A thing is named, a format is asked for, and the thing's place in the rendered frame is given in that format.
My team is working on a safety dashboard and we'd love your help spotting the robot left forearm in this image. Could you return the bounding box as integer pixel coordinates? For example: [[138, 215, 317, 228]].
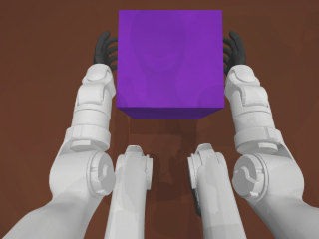
[[49, 64, 116, 190]]

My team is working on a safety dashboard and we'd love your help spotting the left robot upper arm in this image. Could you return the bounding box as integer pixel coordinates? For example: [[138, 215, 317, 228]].
[[2, 150, 116, 239]]

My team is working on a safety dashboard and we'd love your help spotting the left robot hand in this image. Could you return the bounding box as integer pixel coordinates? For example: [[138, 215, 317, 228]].
[[93, 30, 119, 72]]

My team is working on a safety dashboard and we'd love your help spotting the right robot shin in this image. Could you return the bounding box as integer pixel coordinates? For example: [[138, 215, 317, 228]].
[[194, 143, 228, 207]]

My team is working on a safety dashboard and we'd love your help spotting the right robot foot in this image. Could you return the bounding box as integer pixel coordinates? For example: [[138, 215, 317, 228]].
[[188, 171, 202, 217]]

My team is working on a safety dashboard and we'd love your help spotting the right robot hand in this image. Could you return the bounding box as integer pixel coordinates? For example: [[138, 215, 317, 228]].
[[222, 31, 247, 76]]

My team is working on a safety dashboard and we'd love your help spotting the right robot upper arm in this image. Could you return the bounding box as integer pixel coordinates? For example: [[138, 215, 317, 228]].
[[231, 152, 319, 239]]

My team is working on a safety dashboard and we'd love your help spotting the carton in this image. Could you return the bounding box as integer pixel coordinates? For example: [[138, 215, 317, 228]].
[[116, 10, 225, 120]]

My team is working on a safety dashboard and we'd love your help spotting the robot right forearm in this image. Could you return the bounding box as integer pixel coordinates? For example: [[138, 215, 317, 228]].
[[224, 65, 304, 180]]

